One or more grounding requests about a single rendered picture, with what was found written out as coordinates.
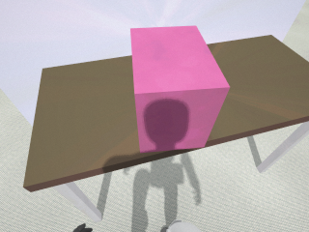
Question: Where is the right robot thigh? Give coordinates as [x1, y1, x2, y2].
[166, 221, 202, 232]

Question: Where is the carton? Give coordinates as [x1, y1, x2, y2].
[130, 25, 230, 154]

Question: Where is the table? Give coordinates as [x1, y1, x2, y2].
[23, 35, 309, 222]

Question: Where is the robot right shin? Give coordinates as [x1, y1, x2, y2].
[169, 219, 182, 227]

